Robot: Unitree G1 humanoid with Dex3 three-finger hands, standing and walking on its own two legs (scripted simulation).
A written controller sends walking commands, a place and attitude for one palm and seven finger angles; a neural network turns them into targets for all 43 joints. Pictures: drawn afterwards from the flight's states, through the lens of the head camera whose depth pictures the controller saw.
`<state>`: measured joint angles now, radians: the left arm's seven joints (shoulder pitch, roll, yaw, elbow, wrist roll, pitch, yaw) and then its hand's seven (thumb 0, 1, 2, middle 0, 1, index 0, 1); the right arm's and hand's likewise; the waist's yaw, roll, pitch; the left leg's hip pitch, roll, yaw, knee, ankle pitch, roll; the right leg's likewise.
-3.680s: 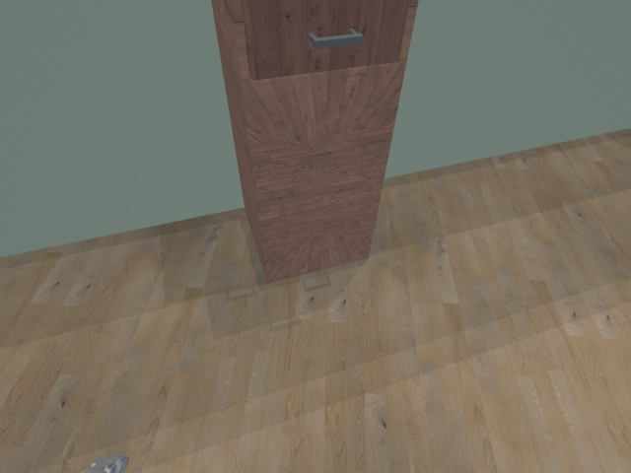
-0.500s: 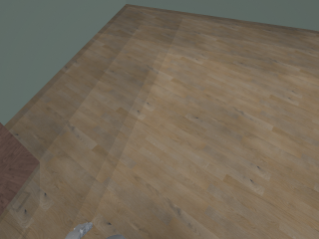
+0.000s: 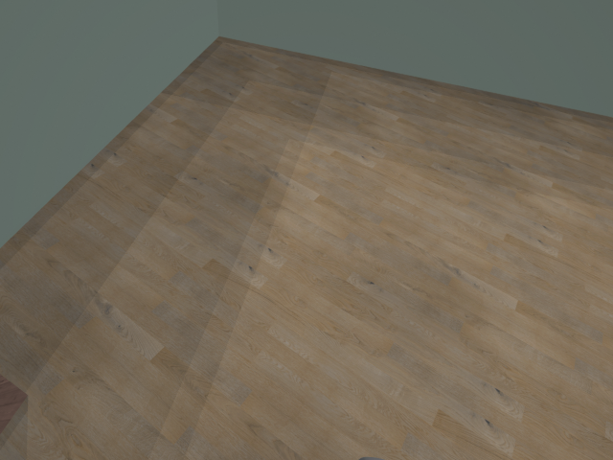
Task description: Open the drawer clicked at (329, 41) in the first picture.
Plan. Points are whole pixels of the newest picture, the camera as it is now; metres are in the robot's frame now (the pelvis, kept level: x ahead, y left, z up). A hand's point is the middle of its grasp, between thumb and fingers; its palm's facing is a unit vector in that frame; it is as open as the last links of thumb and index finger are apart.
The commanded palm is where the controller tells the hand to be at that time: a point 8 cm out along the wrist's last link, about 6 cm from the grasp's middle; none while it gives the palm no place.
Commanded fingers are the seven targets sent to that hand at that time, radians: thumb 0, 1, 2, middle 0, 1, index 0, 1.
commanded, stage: walk to a spot facing it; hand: left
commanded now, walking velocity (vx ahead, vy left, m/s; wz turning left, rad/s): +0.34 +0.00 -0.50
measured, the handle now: out of the picture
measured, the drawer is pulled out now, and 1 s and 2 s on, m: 0.00 0.00 0.00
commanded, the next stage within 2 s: turn to face it in 0.34 s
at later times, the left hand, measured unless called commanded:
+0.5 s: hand (267, 328) +0.38 +0.09 -0.19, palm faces -0.25 -0.95 -0.17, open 7.4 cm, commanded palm none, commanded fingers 0.00 0.90 0.90 -0.20 -0.30 -0.20 -0.30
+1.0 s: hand (239, 302) +0.44 +0.15 -0.20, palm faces +0.00 -0.98 -0.20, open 7.3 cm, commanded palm none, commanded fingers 0.00 0.90 0.90 -0.20 -0.30 -0.20 -0.30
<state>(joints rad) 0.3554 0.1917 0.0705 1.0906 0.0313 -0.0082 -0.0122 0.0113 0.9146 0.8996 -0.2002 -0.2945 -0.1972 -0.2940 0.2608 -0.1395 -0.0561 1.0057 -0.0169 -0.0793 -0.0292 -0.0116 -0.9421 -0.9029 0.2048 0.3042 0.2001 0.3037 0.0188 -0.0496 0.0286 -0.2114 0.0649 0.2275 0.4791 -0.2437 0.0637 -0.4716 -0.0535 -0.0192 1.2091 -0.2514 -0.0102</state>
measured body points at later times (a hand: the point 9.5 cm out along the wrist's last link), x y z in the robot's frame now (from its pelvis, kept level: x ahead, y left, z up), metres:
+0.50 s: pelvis +0.22 -0.06 -0.03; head +0.26 -0.06 +0.41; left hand +0.40 +0.14 -0.18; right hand +0.06 -0.21 -0.17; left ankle +0.06 +0.07 -0.67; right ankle +0.28 -0.14 -0.74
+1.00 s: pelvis +0.35 -0.04 -0.02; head +0.39 -0.02 +0.43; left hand +0.44 +0.20 -0.18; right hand +0.40 -0.28 -0.15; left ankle +0.41 +0.05 -0.74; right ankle +0.29 -0.17 -0.67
